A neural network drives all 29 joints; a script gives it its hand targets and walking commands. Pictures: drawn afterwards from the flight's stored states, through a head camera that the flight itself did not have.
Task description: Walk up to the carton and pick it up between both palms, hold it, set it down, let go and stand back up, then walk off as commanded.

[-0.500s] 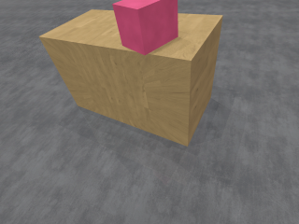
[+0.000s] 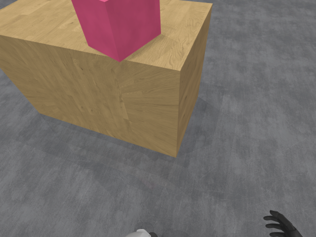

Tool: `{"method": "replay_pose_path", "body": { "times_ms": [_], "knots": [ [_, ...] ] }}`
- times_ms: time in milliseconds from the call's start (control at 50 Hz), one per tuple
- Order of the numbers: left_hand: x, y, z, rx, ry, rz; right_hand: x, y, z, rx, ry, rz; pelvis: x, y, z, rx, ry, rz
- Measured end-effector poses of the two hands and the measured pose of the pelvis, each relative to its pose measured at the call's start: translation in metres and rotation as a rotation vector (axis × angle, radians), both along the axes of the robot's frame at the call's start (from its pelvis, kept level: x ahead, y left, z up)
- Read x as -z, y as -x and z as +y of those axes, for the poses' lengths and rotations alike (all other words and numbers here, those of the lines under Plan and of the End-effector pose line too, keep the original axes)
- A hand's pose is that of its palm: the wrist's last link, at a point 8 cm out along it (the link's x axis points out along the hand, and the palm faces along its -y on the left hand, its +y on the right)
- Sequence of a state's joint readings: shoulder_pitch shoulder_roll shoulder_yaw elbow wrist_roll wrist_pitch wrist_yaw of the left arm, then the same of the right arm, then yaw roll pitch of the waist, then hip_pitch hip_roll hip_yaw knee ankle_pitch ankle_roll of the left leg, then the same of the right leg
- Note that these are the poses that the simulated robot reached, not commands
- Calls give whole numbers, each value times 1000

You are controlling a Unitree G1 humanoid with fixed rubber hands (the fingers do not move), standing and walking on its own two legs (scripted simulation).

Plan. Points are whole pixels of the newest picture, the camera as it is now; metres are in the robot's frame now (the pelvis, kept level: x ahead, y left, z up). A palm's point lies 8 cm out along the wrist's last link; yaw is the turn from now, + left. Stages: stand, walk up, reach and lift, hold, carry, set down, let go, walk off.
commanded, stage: walk up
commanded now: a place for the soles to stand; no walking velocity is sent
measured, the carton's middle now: (120, 14) +0.92 +0.16 +0.11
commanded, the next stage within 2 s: none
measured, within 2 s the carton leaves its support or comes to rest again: neither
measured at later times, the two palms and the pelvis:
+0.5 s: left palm (28, 226) +0.18 +0.34 -0.05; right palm (281, 210) +0.21 -0.31 -0.12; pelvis +0.14 +0.00 +0.01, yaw -7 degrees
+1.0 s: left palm (10, 160) +0.36 +0.48 -0.07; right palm (227, 177) +0.29 -0.18 -0.08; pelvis +0.24 +0.15 +0.01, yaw -12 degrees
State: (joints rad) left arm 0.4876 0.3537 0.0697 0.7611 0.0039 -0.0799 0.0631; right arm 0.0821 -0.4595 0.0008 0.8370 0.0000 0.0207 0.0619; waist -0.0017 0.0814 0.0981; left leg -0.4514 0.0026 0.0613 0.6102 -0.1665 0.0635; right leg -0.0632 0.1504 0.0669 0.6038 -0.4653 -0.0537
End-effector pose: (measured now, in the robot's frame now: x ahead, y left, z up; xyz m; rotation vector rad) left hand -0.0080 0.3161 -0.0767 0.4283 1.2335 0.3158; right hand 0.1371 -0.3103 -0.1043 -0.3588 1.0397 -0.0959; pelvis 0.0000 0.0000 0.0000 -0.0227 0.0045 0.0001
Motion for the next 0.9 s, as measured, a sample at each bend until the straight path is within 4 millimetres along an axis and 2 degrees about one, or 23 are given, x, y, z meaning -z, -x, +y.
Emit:
{"method": "replay_pose_path", "body": {
  "times_ms": [60, 140, 220, 280, 340, 400, 460, 560, 660, 720, 780, 840, 900],
  "knots": [
    [-3, -58, -1, 57, 23, -96, -9, -7, 4, 41, 3, -39, -6, -20, 8, 36, -6, -63],
    [-18, -128, 7, 133, 27, -223, -16, -12, 9, 74, -4, -58, -12, -46, 14, 59, 18, -114],
    [-26, -171, 19, 188, 2, -245, -19, -23, 5, 81, -7, -41, -12, -65, 10, 72, 10, -111],
    [-28, -186, 20, 205, -17, -207, -14, -31, 1, 82, -26, -12, -12, -81, 6, 83, 0, -92],
    [-26, -192, 15, 220, -41, -133, -4, -40, -5, 104, -55, 11, -8, -99, -1, 116, -22, -56],
    [-22, -191, 11, 194, -61, -72, 10, -50, -9, 109, -67, 65, -4, -116, -5, 120, -6, -29],
    [-26, -185, 13, 168, -79, -12, 13, -64, -5, 116, -78, 92, -6, -133, -3, 123, -14, -8],
    [-35, -184, 35, 142, -121, 56, 13, -94, 7, 102, -68, 92, -8, -157, 14, 116, -34, 15],
    [-34, -196, 74, 140, -137, 92, 14, -138, 40, 91, -65, 43, -2, -180, 48, 121, -10, 24],
    [-22, -219, 106, 154, -136, 72, 14, -162, 66, 78, -49, 14, 7, -195, 75, 117, 16, 21],
    [-1, -259, 137, 178, -127, 1, 16, -171, 93, 79, -27, 3, 18, -208, 102, 116, 14, -39],
    [3, -303, 143, 201, -85, -95, 2, -164, 114, 117, -19, -10, 11, -219, 120, 137, 27, -84],
    [-5, -339, 149, 230, -55, -156, -17, -158, 123, 157, 0, -16, -1, -229, 134, 164, 33, -102]
  ]
}}
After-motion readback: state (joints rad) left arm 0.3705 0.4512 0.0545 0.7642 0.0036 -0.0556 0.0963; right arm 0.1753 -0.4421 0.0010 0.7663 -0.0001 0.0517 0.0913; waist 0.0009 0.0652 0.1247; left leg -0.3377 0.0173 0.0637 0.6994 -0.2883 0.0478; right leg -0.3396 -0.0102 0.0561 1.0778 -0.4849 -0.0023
